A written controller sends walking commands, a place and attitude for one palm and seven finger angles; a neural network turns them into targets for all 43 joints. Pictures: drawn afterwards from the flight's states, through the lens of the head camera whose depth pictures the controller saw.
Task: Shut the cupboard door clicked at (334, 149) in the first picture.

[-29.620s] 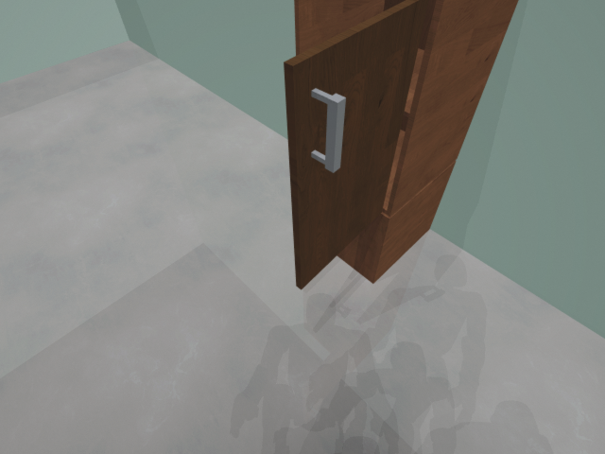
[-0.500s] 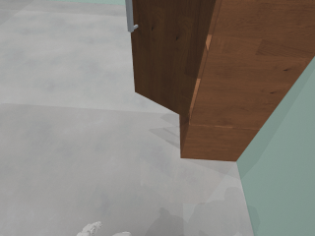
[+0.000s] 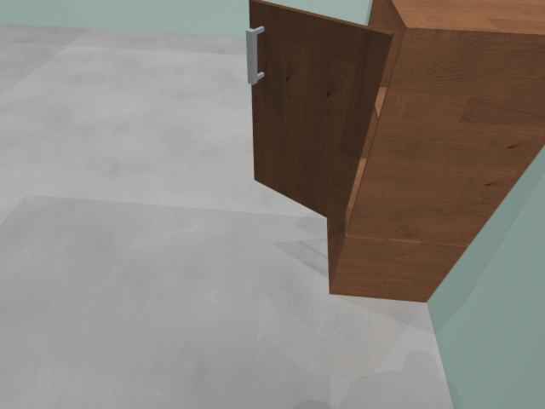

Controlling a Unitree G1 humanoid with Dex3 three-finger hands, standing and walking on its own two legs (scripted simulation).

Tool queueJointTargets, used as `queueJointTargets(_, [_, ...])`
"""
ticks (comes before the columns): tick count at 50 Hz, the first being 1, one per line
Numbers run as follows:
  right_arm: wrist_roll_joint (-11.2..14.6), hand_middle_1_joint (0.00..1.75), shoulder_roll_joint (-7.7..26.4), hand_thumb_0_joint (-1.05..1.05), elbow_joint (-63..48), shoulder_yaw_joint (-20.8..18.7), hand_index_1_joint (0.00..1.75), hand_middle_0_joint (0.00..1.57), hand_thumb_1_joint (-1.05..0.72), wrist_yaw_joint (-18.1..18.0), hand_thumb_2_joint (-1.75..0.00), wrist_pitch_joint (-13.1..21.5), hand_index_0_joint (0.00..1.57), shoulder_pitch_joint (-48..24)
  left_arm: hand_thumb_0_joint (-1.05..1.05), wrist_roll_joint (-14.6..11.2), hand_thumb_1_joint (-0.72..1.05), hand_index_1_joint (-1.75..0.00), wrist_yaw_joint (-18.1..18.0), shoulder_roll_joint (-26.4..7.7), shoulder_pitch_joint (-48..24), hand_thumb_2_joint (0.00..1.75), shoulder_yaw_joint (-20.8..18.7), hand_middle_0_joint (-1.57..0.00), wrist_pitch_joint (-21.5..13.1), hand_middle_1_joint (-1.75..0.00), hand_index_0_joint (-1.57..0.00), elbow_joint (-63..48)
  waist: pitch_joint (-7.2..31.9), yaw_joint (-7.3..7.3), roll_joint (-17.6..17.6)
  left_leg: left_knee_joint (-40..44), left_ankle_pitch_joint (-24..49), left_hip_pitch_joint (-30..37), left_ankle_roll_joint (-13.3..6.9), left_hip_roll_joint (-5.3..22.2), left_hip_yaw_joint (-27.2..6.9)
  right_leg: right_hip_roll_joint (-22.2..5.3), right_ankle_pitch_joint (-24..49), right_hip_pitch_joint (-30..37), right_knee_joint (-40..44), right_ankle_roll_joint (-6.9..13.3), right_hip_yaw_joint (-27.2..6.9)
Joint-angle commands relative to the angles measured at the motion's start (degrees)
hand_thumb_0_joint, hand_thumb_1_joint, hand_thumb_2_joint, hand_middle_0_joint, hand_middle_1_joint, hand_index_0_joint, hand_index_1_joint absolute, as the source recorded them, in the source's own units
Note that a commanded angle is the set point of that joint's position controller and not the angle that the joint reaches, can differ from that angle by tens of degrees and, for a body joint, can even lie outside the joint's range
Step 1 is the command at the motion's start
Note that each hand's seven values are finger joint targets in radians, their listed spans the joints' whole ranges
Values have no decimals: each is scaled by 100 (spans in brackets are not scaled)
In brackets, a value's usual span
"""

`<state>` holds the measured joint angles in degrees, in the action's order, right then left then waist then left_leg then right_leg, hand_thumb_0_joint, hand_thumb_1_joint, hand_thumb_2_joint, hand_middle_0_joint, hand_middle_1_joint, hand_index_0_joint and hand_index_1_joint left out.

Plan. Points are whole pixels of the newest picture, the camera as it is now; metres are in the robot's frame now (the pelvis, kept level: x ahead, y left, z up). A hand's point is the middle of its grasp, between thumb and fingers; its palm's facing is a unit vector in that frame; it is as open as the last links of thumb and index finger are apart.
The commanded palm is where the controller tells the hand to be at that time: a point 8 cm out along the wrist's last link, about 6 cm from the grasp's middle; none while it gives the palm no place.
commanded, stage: let the arm hang, fingers relaxed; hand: left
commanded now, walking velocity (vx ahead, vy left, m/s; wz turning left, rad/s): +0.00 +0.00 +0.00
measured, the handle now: (256, 55) +0.91 +0.11 +0.12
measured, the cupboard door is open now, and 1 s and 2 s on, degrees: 59 59 59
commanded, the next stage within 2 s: look to check the result in 0.32 s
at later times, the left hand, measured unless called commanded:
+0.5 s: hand out of the picture -0.03 +0.16 -0.18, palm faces +0.03 -0.99 -0.16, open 7.4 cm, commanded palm none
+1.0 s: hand out of the picture +0.00 +0.16 -0.18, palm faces +0.01 -0.98 -0.18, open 7.4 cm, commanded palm none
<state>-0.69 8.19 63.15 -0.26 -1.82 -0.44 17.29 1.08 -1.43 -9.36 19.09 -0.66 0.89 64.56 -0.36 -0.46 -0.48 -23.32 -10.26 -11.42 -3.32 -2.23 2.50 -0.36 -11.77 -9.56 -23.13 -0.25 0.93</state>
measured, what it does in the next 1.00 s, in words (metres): stands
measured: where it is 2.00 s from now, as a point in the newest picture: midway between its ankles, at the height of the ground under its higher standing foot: outside the picture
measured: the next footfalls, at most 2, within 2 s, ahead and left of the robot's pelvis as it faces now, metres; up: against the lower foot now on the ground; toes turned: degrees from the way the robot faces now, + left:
right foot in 1.96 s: +0.07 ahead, -0.13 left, +0.00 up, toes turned +33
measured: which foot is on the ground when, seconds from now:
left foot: down 0.00-1.00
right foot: down 0.00-1.00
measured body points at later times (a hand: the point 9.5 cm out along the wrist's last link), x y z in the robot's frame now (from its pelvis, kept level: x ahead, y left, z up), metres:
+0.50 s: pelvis +0.00 +0.00 +0.00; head +0.00 +0.00 +0.45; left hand -0.03 +0.21 -0.16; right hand -0.03 -0.21 -0.16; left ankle +0.03 +0.08 -0.74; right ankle +0.01 -0.12 -0.74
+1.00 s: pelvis +0.01 -0.01 +0.00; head +0.01 -0.01 +0.45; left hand +0.00 +0.21 -0.16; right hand -0.01 -0.23 -0.16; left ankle +0.03 +0.08 -0.74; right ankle +0.01 -0.12 -0.74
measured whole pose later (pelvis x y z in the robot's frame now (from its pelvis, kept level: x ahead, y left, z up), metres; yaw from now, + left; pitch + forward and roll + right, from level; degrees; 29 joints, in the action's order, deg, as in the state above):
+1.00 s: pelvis +0.01 -0.01 +0.00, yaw -1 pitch -1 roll +0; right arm -0.5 8.3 65.0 -0.6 -1.9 0.2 16.8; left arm 1.0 -1.8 -8.0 16.9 -0.5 -0.5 65.5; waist -1.3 0.4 0.0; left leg -23.0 -10.9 -10.8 -2.7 -1.5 3.4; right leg 0.4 -12.3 -9.6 -23.2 0.3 0.0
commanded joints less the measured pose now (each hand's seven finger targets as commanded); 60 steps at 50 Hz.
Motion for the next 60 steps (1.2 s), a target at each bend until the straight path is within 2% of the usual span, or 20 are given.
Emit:
queueJointTargets(1, [-9,30,586,0,-89,-89,30,20,-90,-47,-90,99,20,279,0,-5,90,-30,-35,-386,346,90,-49,-20,-102,-30,-20,-70,-463,51,44,849,-746,-244,48,816,-857,-421,-169,-314,445,223,-445])
queueJointTargets(6, [-2,30,515,0,-20,-79,30,20,-90,-55,-90,92,20,313,0,0,90,-30,-52,-321,441,90,-37,-20,-111,-30,-20,27,-601,71,-53,841,-781,-249,62,793,-810,-422,-219,-432,465,211,-461])
queueJointTargets(11, [0,30,468,0,13,-76,30,20,-90,-69,-90,103,20,370,0,1,90,-30,-64,-237,518,90,-42,-20,-127,-30,-20,92,-558,77,-105,831,-746,-215,59,787,-816,-413,-181,-434,447,215,-480])
queueJointTargets(18, [-8,30,445,0,34,-92,30,20,-90,-66,-90,85,20,453,0,5,90,-30,-76,-199,538,90,-52,-20,-122,-30,-20,91,-660,76,-49,849,-967,-324,58,790,-832,-393,-307,-502,432,212,-469])
queueJointTargets(22, [-8,30,435,0,34,-101,30,20,-90,-61,-90,88,20,492,0,2,90,-30,-78,-199,531,90,-56,-20,-136,-30,-20,70,-625,85,25,782,-841,-297,58,768,-802,-403,-300,-522,441,222,-505])
queueJointTargets(29, [9,30,480,0,48,-106,30,20,-90,-55,-90,115,20,512,0,-6,90,-30,-91,-315,445,90,-79,-20,-176,-30,-20,9,-460,90,48,615,-325,-121,59,775,-703,-425,-95,-450,440,251,-547])
queueJointTargets(40, [0,30,517,0,85,-100,30,20,-90,-54,-90,124,20,412,0,-14,90,-30,-91,-392,289,90,-85,-20,-179,-30,-20,-11,-482,96,38,639,-199,-74,81,808,-690,-443,-42,-382,479,257,-576])
queueJointTargets(43, [-5,30,545,0,90,-96,30,20,-90,-51,-90,111,20,357,0,-16,90,-30,-83,-379,253,90,-71,-20,-167,-30,-20,-9,-605,99,-43,700,-384,-83,96,797,-699,-431,-155,-467,512,252,-589])
queueJointTargets(49, [10,30,679,0,45,-115,30,20,-90,-49,-90,132,20,283,0,-11,90,-30,-74,-527,173,90,-96,-20,-196,-30,-20,-42,-422,96,22,621,-70,40,87,809,-672,-444,48,-333,514,260,-585])
queueJointTargets(53, [8,30,493,0,37,-75,30,20,-90,-35,-90,117,20,276,0,-25,90,-30,-90,-396,179,90,-88,-20,-171,-30,-20,-55,-374,95,97,470,322,-64,106,777,-699,-525,233,-196,388,202,-475])
queueJointTargets(56, [7,30,559,0,-68,-115,30,20,-90,-19,-90,63,20,178,0,-21,90,-30,-111,-535,174,90,-194,-20,-133,-30,-20,-162,-336,61,118,154,540,-341,99,705,-762,-657,365,-98,105,226,-375])
queueJointTargets(58, [-3,30,587,0,-171,-166,30,20,-90,-4,-90,25,20,96,0,-9,90,-30,-111,-622,132,90,-272,-20,-105,-30,-20,-265,-349,45,117,-29,427,-568,99,645,-795,-774,229,-137,29,283,-362])
queueJointTargets(60, [-2,30,592,0,-280,-204,30,20,-90,19,-90,-20,20,70,0,4,90,-30,-114,-751,54,90,-344,-20,-84,-30,-20,-396,-327,55,379,-408,302,-859,144,478,-744,-1035,134,-98,59,434,-454])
